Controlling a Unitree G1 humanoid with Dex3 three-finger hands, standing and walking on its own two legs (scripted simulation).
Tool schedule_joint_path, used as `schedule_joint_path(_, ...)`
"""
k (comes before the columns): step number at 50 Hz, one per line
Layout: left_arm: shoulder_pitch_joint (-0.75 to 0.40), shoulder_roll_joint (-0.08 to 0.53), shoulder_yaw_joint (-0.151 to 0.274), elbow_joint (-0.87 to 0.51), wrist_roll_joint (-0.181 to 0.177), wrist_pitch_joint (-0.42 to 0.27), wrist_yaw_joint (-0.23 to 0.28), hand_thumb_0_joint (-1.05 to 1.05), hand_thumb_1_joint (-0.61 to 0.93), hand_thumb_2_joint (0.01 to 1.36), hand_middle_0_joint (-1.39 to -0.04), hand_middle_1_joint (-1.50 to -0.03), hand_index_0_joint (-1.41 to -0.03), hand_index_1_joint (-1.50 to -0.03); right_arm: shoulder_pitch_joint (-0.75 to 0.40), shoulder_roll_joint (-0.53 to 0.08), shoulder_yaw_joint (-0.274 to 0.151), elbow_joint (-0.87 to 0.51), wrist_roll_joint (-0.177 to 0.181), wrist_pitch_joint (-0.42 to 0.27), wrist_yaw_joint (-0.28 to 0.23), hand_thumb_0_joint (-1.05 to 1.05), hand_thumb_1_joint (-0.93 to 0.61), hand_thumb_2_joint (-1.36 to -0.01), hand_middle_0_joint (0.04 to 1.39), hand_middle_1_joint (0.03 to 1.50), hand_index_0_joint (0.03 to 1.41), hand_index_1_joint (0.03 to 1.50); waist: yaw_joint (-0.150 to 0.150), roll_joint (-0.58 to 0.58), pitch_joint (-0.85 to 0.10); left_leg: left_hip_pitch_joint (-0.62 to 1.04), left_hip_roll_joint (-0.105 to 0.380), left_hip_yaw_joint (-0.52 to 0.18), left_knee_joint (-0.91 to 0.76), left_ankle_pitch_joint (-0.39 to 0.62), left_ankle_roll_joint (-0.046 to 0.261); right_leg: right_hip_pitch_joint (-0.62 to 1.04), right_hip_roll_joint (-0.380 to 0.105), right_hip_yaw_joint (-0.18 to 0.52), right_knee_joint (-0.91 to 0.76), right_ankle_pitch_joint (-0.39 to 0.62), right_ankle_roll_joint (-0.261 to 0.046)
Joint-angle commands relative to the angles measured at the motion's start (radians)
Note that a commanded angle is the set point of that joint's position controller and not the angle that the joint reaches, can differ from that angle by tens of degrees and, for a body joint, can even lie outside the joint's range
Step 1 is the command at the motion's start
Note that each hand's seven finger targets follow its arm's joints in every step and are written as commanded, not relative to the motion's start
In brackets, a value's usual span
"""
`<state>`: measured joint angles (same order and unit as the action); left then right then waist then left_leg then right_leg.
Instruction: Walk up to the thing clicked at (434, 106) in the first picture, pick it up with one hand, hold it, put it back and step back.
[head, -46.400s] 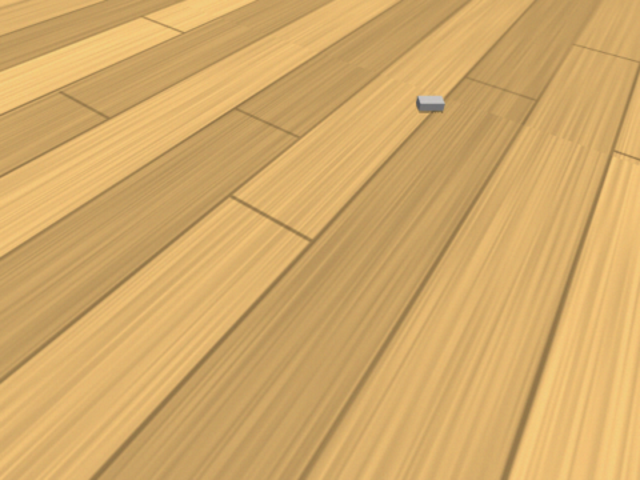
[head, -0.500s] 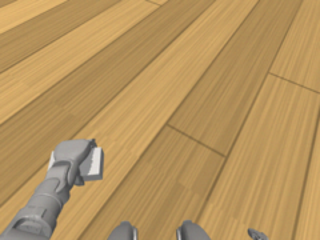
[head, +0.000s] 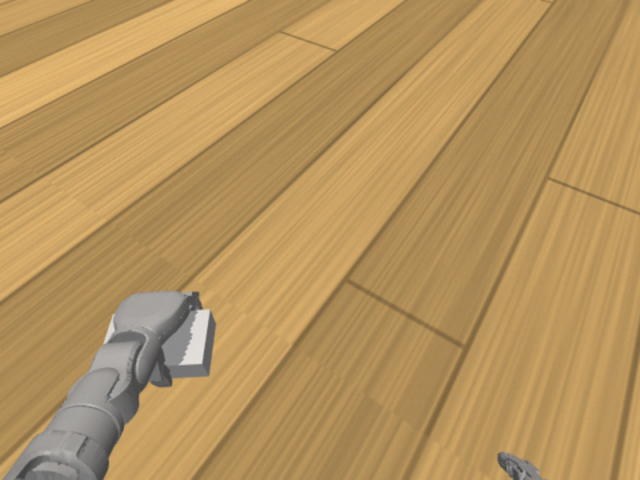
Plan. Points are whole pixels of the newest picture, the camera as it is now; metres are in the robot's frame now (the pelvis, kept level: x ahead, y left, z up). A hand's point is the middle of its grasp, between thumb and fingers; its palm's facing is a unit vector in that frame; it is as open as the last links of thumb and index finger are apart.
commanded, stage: hold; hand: left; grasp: from above
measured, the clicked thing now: (160, 344) +0.32 +0.23 -0.09
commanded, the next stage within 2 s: crouch in 1.64 s
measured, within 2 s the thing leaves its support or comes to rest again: neither
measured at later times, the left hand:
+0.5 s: hand (160, 349) +0.30 +0.21 -0.03, palm faces -0.45 -0.04 -0.89, open 11.0 cm
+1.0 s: hand (159, 353) +0.28 +0.20 -0.02, palm faces -0.45 -0.04 -0.89, open 11.0 cm
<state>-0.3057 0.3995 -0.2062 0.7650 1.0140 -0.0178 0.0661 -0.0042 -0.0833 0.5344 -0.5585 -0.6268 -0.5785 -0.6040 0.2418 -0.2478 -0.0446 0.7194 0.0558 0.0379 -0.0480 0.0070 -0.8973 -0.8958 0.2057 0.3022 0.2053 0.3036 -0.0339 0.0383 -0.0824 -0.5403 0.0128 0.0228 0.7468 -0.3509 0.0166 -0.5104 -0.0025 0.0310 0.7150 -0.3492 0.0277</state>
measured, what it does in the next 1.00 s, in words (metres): stands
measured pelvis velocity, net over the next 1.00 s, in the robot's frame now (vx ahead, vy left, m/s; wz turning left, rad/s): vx -0.01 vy -0.01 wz -0.01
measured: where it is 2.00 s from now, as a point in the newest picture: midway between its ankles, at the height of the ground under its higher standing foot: outside the picture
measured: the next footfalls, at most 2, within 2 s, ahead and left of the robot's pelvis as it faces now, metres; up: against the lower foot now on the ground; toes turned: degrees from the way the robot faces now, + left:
none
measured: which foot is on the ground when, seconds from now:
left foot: down 0.00-1.00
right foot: down 0.00-1.00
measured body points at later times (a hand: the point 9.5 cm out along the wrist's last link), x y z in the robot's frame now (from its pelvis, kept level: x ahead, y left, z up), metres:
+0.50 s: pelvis +0.00 -0.01 +0.01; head +0.02 -0.02 +0.46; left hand +0.31 +0.21 +0.02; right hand +0.13 -0.27 -0.11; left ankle +0.01 +0.11 -0.71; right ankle +0.00 -0.14 -0.71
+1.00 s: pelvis -0.01 -0.01 +0.02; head +0.00 -0.04 +0.47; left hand +0.30 +0.20 +0.04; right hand +0.13 -0.27 -0.10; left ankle +0.01 +0.11 -0.71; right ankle +0.00 -0.14 -0.71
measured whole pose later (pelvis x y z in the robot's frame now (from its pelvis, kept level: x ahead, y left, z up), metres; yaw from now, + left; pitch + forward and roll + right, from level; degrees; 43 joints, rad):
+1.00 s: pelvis -0.01 -0.01 +0.02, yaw +0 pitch +2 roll +0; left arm -0.22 0.41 -0.21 0.60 0.99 -0.03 -0.04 0.00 -0.08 0.53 -0.56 -0.63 -0.58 -0.60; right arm 0.19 -0.26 -0.02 0.68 0.07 0.06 -0.07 0.01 -0.90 -0.90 0.20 0.30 0.20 0.30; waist 0.00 0.06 -0.02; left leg -0.34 0.01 0.03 0.55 -0.25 0.00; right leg -0.33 0.00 0.04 0.57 -0.27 0.01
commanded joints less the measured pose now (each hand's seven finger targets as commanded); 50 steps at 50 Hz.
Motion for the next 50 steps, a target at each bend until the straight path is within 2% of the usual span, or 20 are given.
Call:
schedule_joint_path(1,-0.298,0.189,0.080,-0.195,0.000,0.003,0.022,0.000,0.569,0.823,-0.882,-0.801,-0.914,-0.769,-0.011,-0.145,-0.049,-0.111,0.001,-0.028,-0.013,0.000,-0.891,-0.895,0.200,0.300,0.200,0.300,-0.003,-0.006,-0.258,0.222,-0.020,-0.016,-0.121,0.298,-0.011,0.100,0.049,-0.021,-0.107,0.261,-0.041)
schedule_joint_path(2,-0.307,0.203,0.087,-0.218,0.001,0.001,0.018,0.000,0.564,0.807,-0.882,-0.786,-0.913,-0.754,-0.016,-0.148,-0.050,-0.114,0.002,-0.027,-0.013,0.000,-0.891,-0.895,0.200,0.300,0.200,0.300,0.006,0.009,-0.260,0.231,-0.021,-0.015,-0.127,0.299,-0.013,0.108,0.047,-0.020,-0.112,0.260,-0.042)
schedule_joint_path(3,-0.297,0.198,0.084,-0.211,-0.002,0.001,0.012,0.000,0.559,0.795,-0.870,-0.789,-0.905,-0.753,-0.017,-0.148,-0.050,-0.113,0.002,-0.028,-0.013,0.000,-0.890,-0.895,0.200,0.300,0.200,0.300,-0.003,0.013,-0.261,0.239,-0.018,-0.016,-0.128,0.309,-0.014,0.104,0.050,-0.022,-0.110,0.261,-0.043)
schedule_joint_path(5,-0.300,0.209,0.089,-0.236,-0.007,0.001,0.002,0.000,0.571,0.793,-0.876,-0.797,-0.913,-0.759,-0.019,-0.152,-0.052,-0.119,0.002,-0.026,-0.012,0.000,-0.893,-0.895,0.200,0.300,0.200,0.300,0.007,0.012,-0.276,0.261,-0.010,-0.024,-0.136,0.340,-0.017,0.114,0.053,-0.029,-0.108,0.274,-0.044)
schedule_joint_path(9,-0.281,0.196,0.084,-0.244,-0.005,-0.002,-0.011,0.000,0.569,0.819,-0.876,-0.818,-0.912,-0.781,-0.041,-0.143,-0.044,-0.134,0.004,-0.024,-0.014,0.000,-0.892,-0.896,0.200,0.300,0.200,0.300,0.013,-0.001,-0.241,0.245,-0.020,-0.017,-0.151,0.294,-0.012,0.125,0.047,-0.016,-0.133,0.253,-0.042)
schedule_joint_path(14,-0.273,0.209,0.092,-0.286,-0.006,-0.004,-0.023,0.000,0.600,0.826,-0.918,-0.794,-0.947,-0.765,-0.060,-0.143,-0.042,-0.142,0.005,-0.023,-0.017,0.000,-0.895,-0.897,0.200,0.300,0.200,0.300,0.017,-0.021,-0.244,0.267,-0.021,-0.012,-0.161,0.300,-0.007,0.145,0.045,-0.015,-0.148,0.263,-0.038)
schedule_joint_path(17,-0.287,0.217,0.104,-0.315,-0.015,-0.004,-0.021,0.000,0.592,0.841,-0.899,-0.828,-0.933,-0.794,-0.065,-0.140,-0.039,-0.145,0.005,-0.022,-0.019,0.000,-0.895,-0.897,0.200,0.300,0.200,0.300,0.019,0.002,-0.247,0.281,-0.023,-0.006,-0.170,0.298,-0.008,0.158,0.043,-0.011,-0.159,0.262,-0.036)
schedule_joint_path(19,-0.259,0.202,0.094,-0.286,-0.012,-0.001,-0.024,0.000,0.592,0.840,-0.906,-0.814,-0.937,-0.784,-0.068,-0.140,-0.039,-0.146,0.006,-0.021,-0.019,0.000,-0.895,-0.897,0.200,0.300,0.200,0.300,0.016,-0.027,-0.224,0.277,-0.022,-0.007,-0.176,0.289,-0.004,0.154,0.043,-0.014,-0.166,0.254,-0.035)
schedule_joint_path(22,-0.262,0.221,0.102,-0.310,-0.011,-0.006,-0.034,0.000,0.603,0.865,-0.922,-0.816,-0.948,-0.790,-0.077,-0.140,-0.038,-0.153,0.008,-0.019,-0.022,0.000,-0.896,-0.898,0.200,0.300,0.200,0.300,0.022,-0.025,-0.241,0.286,-0.027,0.001,-0.178,0.307,0.000,0.173,0.038,-0.011,-0.173,0.281,-0.031)
schedule_joint_path(26,-0.254,0.215,0.104,-0.319,-0.015,-0.006,-0.037,0.000,0.630,0.842,-0.924,-0.827,-0.959,-0.792,-0.087,-0.138,-0.035,-0.153,0.009,-0.018,-0.022,0.000,-0.892,-0.896,0.200,0.300,0.200,0.300,0.027,-0.003,-0.220,0.296,-0.023,-0.004,-0.207,0.263,-0.006,0.175,0.042,-0.013,-0.187,0.225,-0.038)
schedule_joint_path(31,-0.256,0.220,0.102,-0.344,-0.016,-0.011,-0.051,0.000,0.639,0.832,-0.929,-0.829,-0.964,-0.792,-0.102,-0.138,-0.033,-0.163,0.012,-0.017,-0.026,0.000,-0.892,-0.897,0.200,0.300,0.200,0.300,0.031,0.001,-0.212,0.310,-0.024,-0.001,-0.222,0.269,-0.004,0.183,0.040,-0.012,-0.201,0.231,-0.039)
schedule_joint_path(34,-0.242,0.205,0.100,-0.337,-0.019,-0.010,-0.050,0.000,0.612,0.806,-0.908,-0.830,-0.949,-0.789,-0.108,-0.137,-0.031,-0.167,0.013,-0.019,-0.027,0.000,-0.897,-0.898,0.200,0.300,0.200,0.300,0.028,-0.016,-0.186,0.315,-0.024,0.000,-0.236,0.235,-0.004,0.177,0.040,-0.010,-0.219,0.199,-0.038)
schedule_joint_path(35,-0.246,0.208,0.103,-0.344,-0.022,-0.010,-0.051,0.000,0.618,0.802,-0.903,-0.833,-0.947,-0.789,-0.107,-0.140,-0.032,-0.165,0.012,-0.020,-0.027,0.000,-0.894,-0.896,0.200,0.300,0.200,0.300,0.025,-0.013,-0.193,0.320,-0.024,0.001,-0.237,0.233,-0.004,0.179,0.039,-0.008,-0.221,0.198,-0.037)
schedule_joint_path(36,-0.240,0.217,0.112,-0.339,-0.022,-0.007,-0.050,0.000,0.617,0.788,-0.912,-0.814,-0.952,-0.773,-0.114,-0.136,-0.032,-0.164,0.012,-0.020,-0.027,0.000,-0.894,-0.897,0.200,0.300,0.200,0.300,0.035,-0.016,-0.194,0.323,-0.025,0.002,-0.238,0.243,-0.004,0.194,0.038,-0.010,-0.225,0.204,-0.036)
schedule_joint_path(37,-0.257,0.216,0.105,-0.357,-0.024,-0.009,-0.049,0.000,0.622,0.806,-0.918,-0.814,-0.956,-0.776,-0.112,-0.137,-0.030,-0.168,0.012,-0.021,-0.027,0.000,-0.895,-0.897,0.200,0.300,0.199,0.300,0.025,-0.029,-0.204,0.325,-0.024,0.000,-0.237,0.245,-0.001,0.197,0.037,-0.008,-0.225,0.210,-0.034)
schedule_joint_path(38,-0.259,0.226,0.111,-0.355,-0.025,-0.010,-0.050,0.000,0.636,0.815,-0.926,-0.829,-0.965,-0.789,-0.123,-0.136,-0.028,-0.170,0.014,-0.022,-0.028,0.000,-0.897,-0.898,0.200,0.300,0.199,0.300,0.036,-0.017,-0.191,0.321,-0.026,0.003,-0.243,0.239,-0.002,0.198,0.036,-0.009,-0.230,0.204,-0.034)
schedule_joint_path(43,-0.234,0.222,0.109,-0.357,-0.026,-0.013,-0.062,0.000,0.619,0.785,-0.914,-0.821,-0.956,-0.778,-0.131,-0.136,-0.026,-0.172,0.015,-0.021,-0.030,0.000,-0.900,-0.899,0.199,0.300,0.199,0.300,0.038,-0.017,-0.176,0.333,-0.025,0.004,-0.262,0.228,-0.003,0.207,0.037,-0.009,-0.243,0.187,-0.037)
schedule_joint_path(50,-0.235,0.223,0.114,-0.378,-0.033,-0.017,-0.071,0.000,0.634,0.821,-0.923,-0.839,-0.964,-0.798,-0.143,-0.131,-0.021,-0.174,0.014,-0.020,-0.033,0.000,-0.898,-0.899,0.199,0.300,0.199,0.300,0.037,-0.013,-0.178,0.356,-0.028,0.009,-0.273,0.238,0.000,0.219,0.033,-0.006,-0.263,0.202,-0.033)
